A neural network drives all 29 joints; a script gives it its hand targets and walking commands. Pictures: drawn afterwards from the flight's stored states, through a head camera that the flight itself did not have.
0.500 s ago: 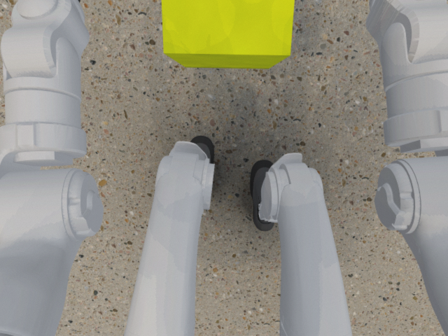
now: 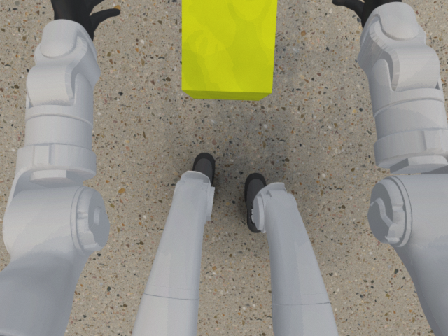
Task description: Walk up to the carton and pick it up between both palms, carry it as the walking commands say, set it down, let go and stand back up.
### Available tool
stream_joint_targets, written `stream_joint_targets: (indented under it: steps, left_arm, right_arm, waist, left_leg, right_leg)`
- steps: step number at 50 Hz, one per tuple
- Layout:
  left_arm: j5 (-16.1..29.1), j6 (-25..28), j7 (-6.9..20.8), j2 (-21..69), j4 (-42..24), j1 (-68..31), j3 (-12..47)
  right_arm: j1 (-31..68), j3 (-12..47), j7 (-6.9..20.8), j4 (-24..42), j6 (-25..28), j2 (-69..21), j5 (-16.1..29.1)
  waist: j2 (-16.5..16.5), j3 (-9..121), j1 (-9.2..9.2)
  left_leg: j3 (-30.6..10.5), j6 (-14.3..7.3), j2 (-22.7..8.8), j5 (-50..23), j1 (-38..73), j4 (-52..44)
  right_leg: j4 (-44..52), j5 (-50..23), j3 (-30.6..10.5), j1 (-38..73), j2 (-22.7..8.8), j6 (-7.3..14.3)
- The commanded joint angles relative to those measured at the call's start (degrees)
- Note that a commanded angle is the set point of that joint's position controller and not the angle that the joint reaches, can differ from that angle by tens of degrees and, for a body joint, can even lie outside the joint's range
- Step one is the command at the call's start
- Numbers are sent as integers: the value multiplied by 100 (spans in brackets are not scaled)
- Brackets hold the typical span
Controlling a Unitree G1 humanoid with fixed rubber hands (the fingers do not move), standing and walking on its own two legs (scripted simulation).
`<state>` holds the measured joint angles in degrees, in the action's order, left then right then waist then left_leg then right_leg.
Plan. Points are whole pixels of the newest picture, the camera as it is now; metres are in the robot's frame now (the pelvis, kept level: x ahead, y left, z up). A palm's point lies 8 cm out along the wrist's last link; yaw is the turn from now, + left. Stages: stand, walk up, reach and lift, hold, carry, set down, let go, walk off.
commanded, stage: set down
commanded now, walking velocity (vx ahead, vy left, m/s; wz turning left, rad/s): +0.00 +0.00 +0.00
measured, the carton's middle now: (227, 58) +0.56 +0.05 -0.53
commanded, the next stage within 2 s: let go in 0.08 s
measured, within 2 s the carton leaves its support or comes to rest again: neither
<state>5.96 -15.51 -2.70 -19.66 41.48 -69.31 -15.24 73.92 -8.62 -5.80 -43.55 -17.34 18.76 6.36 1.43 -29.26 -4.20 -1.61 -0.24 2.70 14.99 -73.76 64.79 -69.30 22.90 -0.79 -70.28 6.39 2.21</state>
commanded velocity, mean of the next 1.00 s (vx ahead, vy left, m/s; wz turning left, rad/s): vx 0.00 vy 0.00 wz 0.00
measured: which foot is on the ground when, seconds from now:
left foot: down 0.00-1.00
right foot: down 0.00-1.00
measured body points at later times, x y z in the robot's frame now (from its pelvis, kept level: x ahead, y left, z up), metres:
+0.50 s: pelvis +0.04 +0.02 +0.06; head +0.34 +0.04 +0.38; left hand +0.41 +0.26 -0.09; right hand +0.45 -0.15 -0.09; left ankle +0.14 +0.11 -0.62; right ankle +0.08 -0.09 -0.62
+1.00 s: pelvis +0.13 +0.01 +0.12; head +0.19 +0.01 +0.56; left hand +0.30 +0.24 +0.03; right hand +0.33 -0.21 +0.03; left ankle +0.14 +0.11 -0.62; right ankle +0.08 -0.09 -0.62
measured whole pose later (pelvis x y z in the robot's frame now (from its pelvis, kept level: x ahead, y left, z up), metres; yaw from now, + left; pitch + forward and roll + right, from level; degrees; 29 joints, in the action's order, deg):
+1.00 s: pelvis +0.13 +0.01 +0.12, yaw +1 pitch +3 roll +1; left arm -1.0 -2.5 3.4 -9.9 26.6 10.8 -3.3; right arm -7.4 -3.5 2.2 -29.5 -1.8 10.2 -1.4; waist 0.5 -4.8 -0.8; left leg -2.4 -1.6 4.1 12.3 -16.9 26.4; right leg -28.0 18.4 -4.0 -12.2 3.5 2.5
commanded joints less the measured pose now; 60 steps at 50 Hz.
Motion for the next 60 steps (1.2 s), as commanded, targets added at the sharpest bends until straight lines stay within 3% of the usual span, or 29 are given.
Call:
stream_joint_targets:
  steps: [1,4,5,6,9,10,13,15,16,18,19,20,22,26,29,31,35,40,42,45,46,48,49,50,54,56,57,58,60]
  left_arm:
    - [-174,411,20,-781,-635,-1494,-223]
    - [-323,484,61,-580,-576,-1556,-46]
    - [-409,513,64,-839,-473,-1529,-315]
    - [-437,505,95,-657,-363,-1290,-204]
    - [-554,558,150,-662,-580,-1005,-175]
    - [-591,541,175,-597,-184,-779,-135]
    - [-722,552,190,-751,-925,-275,-188]
    - [-693,420,198,-631,-1084,591,95]
    - [-738,439,208,-669,-1627,700,61]
    - [-641,339,154,-706,-1916,1586,165]
    - [-670,357,199,-1053,-2624,1417,44]
    - [-456,332,213,-634,-2794,2140,435]
    - [-399,318,207,-624,-3331,2675,464]
    - [-417,573,289,-341,-3320,3388,559]
    - [-491,799,359,75,-2939,4892,685]
    - [-618,937,479,266,-2153,4984,718]
    - [-672,1238,520,431,-1839,5410,689]
    - [-607,1462,554,417,-2151,6573,932]
    - [-687,1485,550,317,-2137,6891,932]
    - [-676,1538,552,328,-2314,7266,872]
    - [-708,1503,549,355,-2219,7502,959]
    - [-687,1478,570,321,-2079,7866,988]
    - [-721,1482,586,261,-2479,7668,951]
    - [-668,1464,625,253,-2369,7768,997]
    - [-642,1391,561,138,-2344,7832,995]
    - [-564,1322,624,94,-2437,7859,1089]
    - [-560,1222,603,44,-2400,7882,1087]
    - [-574,1238,645,55,-2434,7826,1137]
    - [-519,1071,628,120,-2245,7964,1200]
  right_arm:
    - [1465,-146,28,459,401,464,-281]
    - [1448,-359,-9,605,543,418,-377]
    - [1594,-297,-42,668,520,401,-463]
    - [1334,-519,-80,495,557,525,-735]
    - [1109,-388,-89,769,554,207,-527]
    - [564,-405,-102,128,538,26,-667]
    - [196,-323,-165,939,567,-53,-675]
    - [-549,-385,-200,1215,485,75,-822]
    - [-824,-336,-210,1582,478,-12,-720]
    - [-1638,-369,-206,1975,430,-96,-881]
    - [-1308,-262,-221,2790,409,-113,-654]
    - [-2013,-151,-167,2800,433,-153,-743]
    - [-2525,-152,-180,3231,484,-118,-672]
    - [-3367,-11,68,3061,759,-168,-606]
    - [-4660,133,223,2908,1000,-461,-756]
    - [-4824,-180,362,1888,1111,-284,-938]
    - [-5249,-122,565,1581,1457,-366,-933]
    - [-6597,159,646,1660,1653,-438,-812]
    - [-6986,-46,662,1821,1709,-292,-946]
    - [-7222,246,759,2091,1812,-285,-708]
    - [-7336,270,757,2085,1789,-218,-757]
    - [-7862,422,793,2219,1731,-379,-823]
    - [-7957,471,822,2146,1714,-425,-679]
    - [-7952,305,802,2282,1718,-308,-811]
    - [-8010,485,874,2644,1643,-339,-693]
    - [-8193,404,883,2620,1610,-240,-614]
    - [-8098,449,881,2549,1502,-311,-693]
    - [-8268,497,893,2505,1502,-262,-627]
    - [-8223,421,876,2527,1349,-163,-743]
  waist:
    - [22,10632,-239]
    - [-208,10525,68]
    - [-48,10477,-175]
    - [103,10465,136]
    - [-270,10743,-49]
    - [-190,10274,55]
    - [-131,10787,-49]
    - [-439,11073,144]
    - [-647,11246,-15]
    - [-102,11118,135]
    - [-96,11316,-132]
    - [-157,11553,123]
    - [-447,10844,172]
    - [-632,8898,160]
    - [-189,8431,215]
    - [-295,6559,275]
    - [-356,4877,221]
    - [-200,4786,232]
    - [-256,4619,458]
    - [86,4365,302]
    - [-129,4152,288]
    - [239,3845,346]
    - [-249,3912,304]
    - [126,3827,453]
    - [40,3464,223]
    - [-188,3579,419]
    - [-164,3453,252]
    - [-294,3259,438]
    - [-70,3001,357]
  left_leg:
    - [-112,38,-35,-2047,4437,-364]
    - [-185,72,-64,-1918,4613,-431]
    - [-123,52,-1,-1866,4471,-445]
    - [-194,67,-22,-1988,4528,-488]
    - [-110,55,49,-2098,4997,-603]
    - [-137,48,-13,-1923,4745,-669]
    - [-192,25,-2,-2400,5234,-833]
    - [-277,14,-51,-2441,6044,-907]
    - [-311,16,1,-2526,6427,-1005]
    - [-352,-63,-66,-2582,6581,-1035]
    - [-319,-115,-53,-2776,6686,-1085]
    - [-407,-70,-72,-3114,7094,-1080]
    - [-590,-6,-159,-3371,7787,-1245]
    - [-685,65,-302,-3452,7484,-1629]
    - [-739,48,-363,-3206,7650,-1951]
    - [-695,128,-463,-2049,6660,-2346]
    - [-429,171,-419,-227,5779,-3062]
    - [-269,189,-353,-1075,6626,-3485]
    - [-171,217,-300,-1334,7049,-3596]
    - [-203,138,-264,-2002,7513,-3690]
    - [-132,118,-240,-1999,7460,-3779]
    - [-107,33,-210,-1919,7551,-3892]
    - [-99,76,-139,-2121,7279,-3868]
    - [-102,77,-184,-2022,7438,-3862]
    - [-123,15,-130,-2112,7636,-3936]
    - [-118,57,-117,-2238,7717,-3877]
    - [-53,50,-103,-1980,7668,-3918]
    - [-78,46,-118,-2156,7730,-3982]
    - [-52,53,-106,-1897,7814,-3929]
  right_leg:
    - [1109,-1386,-223,2025,-215,-345]
    - [1197,-1298,-107,1966,-162,-312]
    - [1206,-1350,-201,2245,-184,-342]
    - [1260,-1418,-112,2134,-157,-369]
    - [1347,-1507,-114,2347,-135,-357]
    - [1400,-1369,-85,2072,-180,-384]
    - [1593,-1796,-150,2686,-134,-413]
    - [1611,-1654,-124,2773,-153,-392]
    - [1750,-1603,-200,2800,-137,-347]
    - [1869,-1671,-241,3068,-108,-384]
    - [1821,-1901,-270,3457,-79,-423]
    - [1845,-2164,-226,3767,-87,-353]
    - [2083,-1753,-161,3108,-77,-348]
    - [2563,-1567,-260,2736,-205,-312]
    - [2837,-1610,-206,3308,-274,-300]
    - [3044,-834,-230,2757,-396,-249]
    - [3580,-89,-274,3438,-554,-38]
    - [4089,-889,-258,4438,-549,-80]
    - [4286,-1208,-229,4716,-577,-59]
    - [4491,-1667,-244,4917,-580,-144]
    - [4542,-1679,-265,5138,-596,-151]
    - [4740,-1838,-263,5320,-593,-195]
    - [4690,-2195,-298,5708,-624,-142]
    - [4740,-2286,-293,5709,-678,-196]
    - [4819,-2408,-258,5568,-631,-214]
    - [4791,-2783,-353,5790,-679,-192]
    - [4819,-2467,-234,5894,-626,-217]
    - [4865,-2585,-277,5688,-614,-244]
    - [4852,-2305,-272,5696,-644,-239]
